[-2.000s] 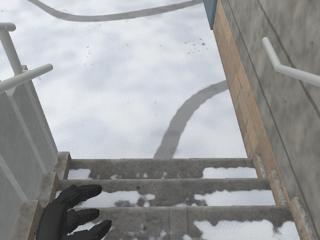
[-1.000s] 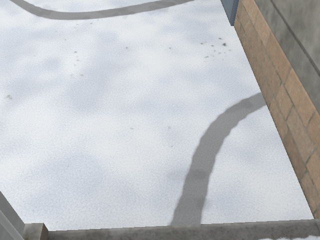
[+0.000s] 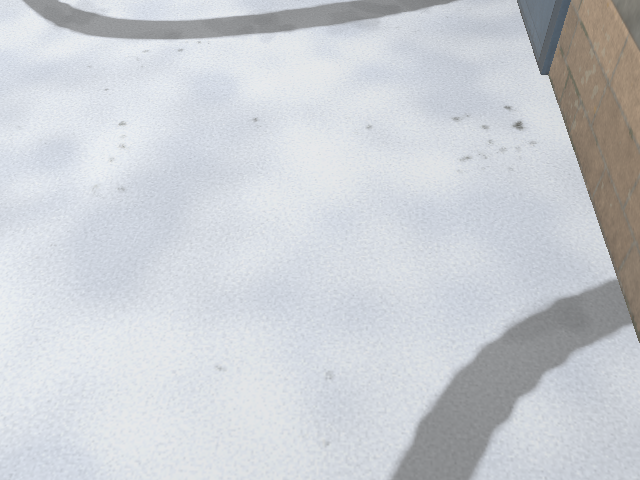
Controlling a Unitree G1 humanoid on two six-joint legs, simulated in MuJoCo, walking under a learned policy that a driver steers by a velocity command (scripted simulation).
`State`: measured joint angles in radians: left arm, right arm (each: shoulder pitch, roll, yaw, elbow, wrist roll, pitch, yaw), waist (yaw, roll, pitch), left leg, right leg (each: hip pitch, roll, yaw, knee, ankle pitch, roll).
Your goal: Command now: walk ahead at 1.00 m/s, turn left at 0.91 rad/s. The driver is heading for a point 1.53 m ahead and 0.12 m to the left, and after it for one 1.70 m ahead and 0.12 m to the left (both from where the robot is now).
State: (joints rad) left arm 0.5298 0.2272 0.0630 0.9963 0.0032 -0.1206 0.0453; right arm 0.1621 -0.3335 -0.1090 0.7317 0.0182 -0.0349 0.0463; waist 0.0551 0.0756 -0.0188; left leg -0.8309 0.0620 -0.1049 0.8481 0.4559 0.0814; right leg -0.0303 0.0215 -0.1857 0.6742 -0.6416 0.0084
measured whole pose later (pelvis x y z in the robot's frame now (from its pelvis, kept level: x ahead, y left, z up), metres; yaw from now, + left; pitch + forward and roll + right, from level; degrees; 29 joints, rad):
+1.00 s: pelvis +0.94 +0.10 -0.14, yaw -2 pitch +2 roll +2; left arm 0.54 0.22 0.06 0.84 -0.04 -0.07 0.00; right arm -0.15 -0.23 -0.02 0.56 0.02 -0.16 0.01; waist 0.15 0.01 0.02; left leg -0.52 -0.04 -0.13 0.40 0.04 -0.01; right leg 0.12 0.12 0.38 0.40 -0.48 -0.13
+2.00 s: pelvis +1.45 +0.13 -0.14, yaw +13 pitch +1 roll -3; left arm 0.05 0.29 0.06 0.67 -0.02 -0.09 -0.03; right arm 0.43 -0.27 -0.06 0.78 0.02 -0.05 0.05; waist -0.08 -0.04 0.00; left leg -0.31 0.00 0.03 0.74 -0.44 0.08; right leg -0.50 -0.04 0.01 1.20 -0.43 -0.02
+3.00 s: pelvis +1.77 +0.27 -0.12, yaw +23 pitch -1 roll -1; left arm 0.13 0.24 0.02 0.96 0.01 0.00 0.01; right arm 0.21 -0.21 -0.02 0.85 -0.01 -0.02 -0.03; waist 0.01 0.00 0.03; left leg -0.24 -0.01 -0.04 0.55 -0.30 0.00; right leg -0.28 0.00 -0.01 0.52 -0.23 0.00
